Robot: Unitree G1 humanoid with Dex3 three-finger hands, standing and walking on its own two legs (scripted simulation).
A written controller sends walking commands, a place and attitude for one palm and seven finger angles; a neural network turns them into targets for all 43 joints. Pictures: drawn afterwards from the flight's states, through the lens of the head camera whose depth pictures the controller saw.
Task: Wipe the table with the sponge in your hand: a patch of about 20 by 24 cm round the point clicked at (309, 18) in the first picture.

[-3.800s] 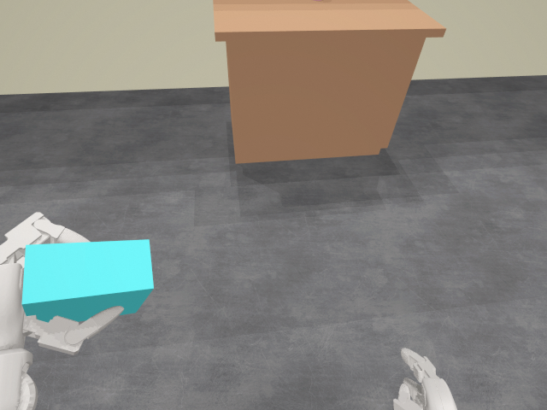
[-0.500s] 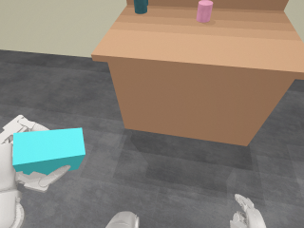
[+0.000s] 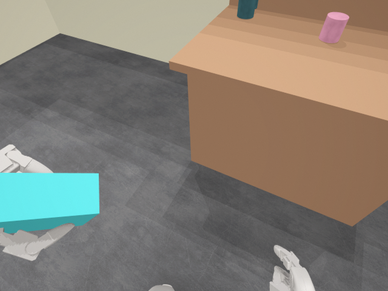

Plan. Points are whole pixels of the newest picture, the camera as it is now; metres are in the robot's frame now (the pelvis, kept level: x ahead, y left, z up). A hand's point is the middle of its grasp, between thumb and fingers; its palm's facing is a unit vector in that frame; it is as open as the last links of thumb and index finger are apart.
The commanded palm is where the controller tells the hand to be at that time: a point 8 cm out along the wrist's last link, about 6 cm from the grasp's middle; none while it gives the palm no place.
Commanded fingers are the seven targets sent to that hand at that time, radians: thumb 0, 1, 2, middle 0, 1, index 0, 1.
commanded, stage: walk to a spot facing it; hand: left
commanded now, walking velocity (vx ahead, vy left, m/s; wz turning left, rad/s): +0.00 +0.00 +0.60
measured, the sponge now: (62, 203) +0.20 +0.21 +0.17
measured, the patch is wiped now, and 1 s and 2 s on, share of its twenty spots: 0.00 0.00 0.00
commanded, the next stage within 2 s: turn to face it in 1.76 s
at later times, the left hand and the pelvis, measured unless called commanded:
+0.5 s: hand out of the picture +0.04 +0.28 +0.19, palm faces +0.66 -0.66 -0.37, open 10.0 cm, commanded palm -0.02 +0.30 +0.19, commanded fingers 0.00 0.10 1.30 -1.20 -1.60 -1.20 -1.60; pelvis -0.08 -0.01 +0.00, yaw +18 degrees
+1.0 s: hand out of the picture -0.01 +0.25 +0.18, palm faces +0.72 -0.51 -0.47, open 10.0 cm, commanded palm -0.08 +0.27 +0.19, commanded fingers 0.00 0.10 1.30 -1.20 -1.60 -1.20 -1.60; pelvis -0.07 -0.05 +0.02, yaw +32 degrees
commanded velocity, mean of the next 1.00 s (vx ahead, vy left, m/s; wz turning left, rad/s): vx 0.25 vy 0.00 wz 0.45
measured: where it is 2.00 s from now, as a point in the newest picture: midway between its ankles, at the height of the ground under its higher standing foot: outside the picture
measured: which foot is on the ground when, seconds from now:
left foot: down 0.00-0.02, up 0.04-0.38, down 0.40-0.80, up 0.82-1.00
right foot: down 0.00-0.40, up 0.42-0.78, down 0.80-1.00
